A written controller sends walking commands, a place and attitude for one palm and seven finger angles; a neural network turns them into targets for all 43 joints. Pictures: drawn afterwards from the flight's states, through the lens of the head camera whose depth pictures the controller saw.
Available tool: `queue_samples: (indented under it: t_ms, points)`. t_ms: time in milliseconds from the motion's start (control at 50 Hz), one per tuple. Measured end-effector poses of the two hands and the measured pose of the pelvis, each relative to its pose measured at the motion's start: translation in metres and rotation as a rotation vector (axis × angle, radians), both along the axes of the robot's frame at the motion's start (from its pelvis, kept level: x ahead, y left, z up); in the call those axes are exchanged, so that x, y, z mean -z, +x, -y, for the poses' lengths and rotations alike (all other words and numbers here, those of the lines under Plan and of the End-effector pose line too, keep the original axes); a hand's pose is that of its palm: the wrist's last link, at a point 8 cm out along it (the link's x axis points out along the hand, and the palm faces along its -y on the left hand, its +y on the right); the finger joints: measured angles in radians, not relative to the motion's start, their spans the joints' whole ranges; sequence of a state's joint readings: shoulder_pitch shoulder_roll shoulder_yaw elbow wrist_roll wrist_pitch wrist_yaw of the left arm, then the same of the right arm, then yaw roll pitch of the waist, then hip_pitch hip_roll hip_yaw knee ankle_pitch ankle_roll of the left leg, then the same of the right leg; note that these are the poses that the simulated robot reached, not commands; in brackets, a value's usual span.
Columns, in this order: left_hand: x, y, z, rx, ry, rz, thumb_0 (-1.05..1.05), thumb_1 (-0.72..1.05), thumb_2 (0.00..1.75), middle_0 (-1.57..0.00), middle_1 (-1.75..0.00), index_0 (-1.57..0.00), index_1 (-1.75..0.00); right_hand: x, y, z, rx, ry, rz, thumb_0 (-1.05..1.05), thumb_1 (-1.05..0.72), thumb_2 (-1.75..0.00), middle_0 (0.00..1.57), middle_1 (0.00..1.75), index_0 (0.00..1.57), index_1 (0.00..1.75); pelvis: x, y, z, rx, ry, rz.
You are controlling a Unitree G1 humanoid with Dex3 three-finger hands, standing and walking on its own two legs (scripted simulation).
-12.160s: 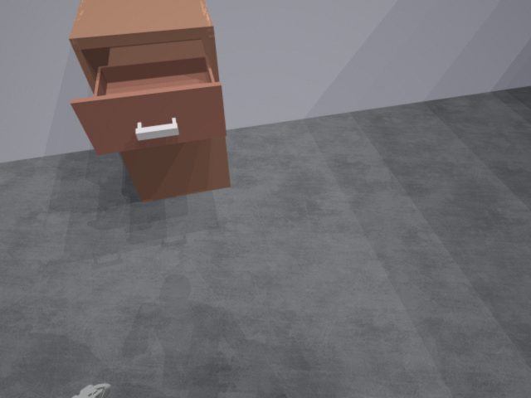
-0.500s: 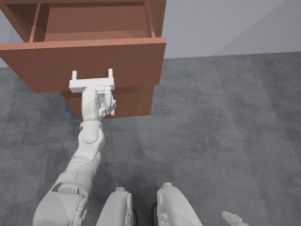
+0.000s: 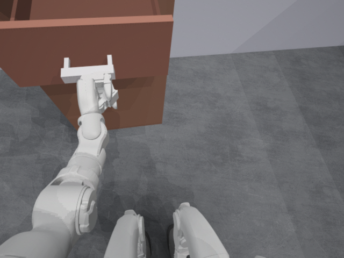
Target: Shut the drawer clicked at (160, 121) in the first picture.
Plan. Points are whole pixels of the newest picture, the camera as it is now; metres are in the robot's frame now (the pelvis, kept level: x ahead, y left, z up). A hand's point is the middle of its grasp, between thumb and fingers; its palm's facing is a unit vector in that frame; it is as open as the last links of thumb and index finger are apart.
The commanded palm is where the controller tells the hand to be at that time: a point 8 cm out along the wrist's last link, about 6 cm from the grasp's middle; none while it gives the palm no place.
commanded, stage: push the drawer shut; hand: left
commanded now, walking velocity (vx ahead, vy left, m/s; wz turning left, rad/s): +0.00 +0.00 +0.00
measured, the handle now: (88, 67) +0.55 +0.14 +0.03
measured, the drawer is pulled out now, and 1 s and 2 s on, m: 0.11 0.00 0.00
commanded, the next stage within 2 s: pull the fist back off the drawer in 1.14 s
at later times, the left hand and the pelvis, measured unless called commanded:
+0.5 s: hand (113, 70) +0.56 +0.09 +0.01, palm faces +0.09 -1.00 -0.05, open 3.8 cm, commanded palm +0.55 +0.13 +0.03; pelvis +0.00 +0.00 -0.01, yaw -2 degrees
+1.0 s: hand (112, 56) +0.60 +0.09 +0.01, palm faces +0.08 -1.00 -0.04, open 3.8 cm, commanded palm +0.61 +0.12 +0.03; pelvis +0.00 +0.00 -0.02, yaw -2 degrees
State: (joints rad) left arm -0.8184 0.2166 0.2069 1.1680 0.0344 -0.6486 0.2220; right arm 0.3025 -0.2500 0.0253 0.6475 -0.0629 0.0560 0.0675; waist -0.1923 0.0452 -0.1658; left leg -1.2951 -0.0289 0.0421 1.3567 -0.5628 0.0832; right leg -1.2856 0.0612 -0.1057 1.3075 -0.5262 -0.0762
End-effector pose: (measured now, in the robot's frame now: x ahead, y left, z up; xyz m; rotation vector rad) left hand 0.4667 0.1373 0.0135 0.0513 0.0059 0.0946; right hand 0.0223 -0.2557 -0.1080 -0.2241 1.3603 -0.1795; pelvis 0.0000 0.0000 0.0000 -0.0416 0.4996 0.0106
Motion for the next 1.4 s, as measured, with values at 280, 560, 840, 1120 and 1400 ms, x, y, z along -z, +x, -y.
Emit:
queue_samples:
  t_ms: [280, 560, 840, 1120, 1400]
  points:
    - [-0.002, 0.041, -0.003, 0.011, 0.000, -0.024, 0.06, 0.87, 0.89, -1.40, -1.60, -1.57, -1.60, -0.006, -0.031, 0.002, 0.052, -0.031, -0.065, 0.01, -0.91, -0.90, 0.20, 0.30, 0.20, 0.30, 0.005, -0.001, 0.001, 0.007, -0.015, -0.039]
    - [-0.002, 0.070, -0.004, 0.005, -0.007, -0.034, 0.06, 0.88, 0.88, -1.40, -1.60, -1.57, -1.60, -0.008, -0.058, -0.012, 0.082, -0.004, -0.153, 0.01, -0.91, -0.90, 0.20, 0.30, 0.21, 0.30, 0.008, 0.004, -0.002, 0.011, -0.025, -0.070]
    - [-0.002, 0.101, -0.006, 0.006, -0.009, -0.040, 0.06, 0.88, 0.88, -1.40, -1.60, -1.57, -1.60, -0.013, -0.068, -0.011, 0.100, -0.031, -0.189, 0.00, -0.91, -0.90, 0.20, 0.30, 0.21, 0.30, 0.013, 0.005, 0.000, 0.011, -0.039, -0.104]
    - [-0.002, 0.108, -0.007, 0.017, -0.013, -0.033, 0.06, 0.88, 0.89, -1.40, -1.60, -1.57, -1.60, -0.015, -0.083, -0.014, 0.114, -0.048, -0.196, 0.00, -0.91, -0.90, 0.20, 0.30, 0.21, 0.30, 0.019, -0.003, 0.003, 0.010, -0.046, -0.113]
    - [-0.002, 0.108, -0.007, 0.018, -0.015, -0.035, 0.06, 0.88, 0.88, -1.40, -1.60, -1.57, -1.60, -0.011, -0.110, -0.024, 0.137, -0.068, -0.170, 0.00, -0.91, -0.90, 0.20, 0.30, 0.21, 0.30, 0.029, -0.022, -0.004, 0.022, -0.054, -0.120]
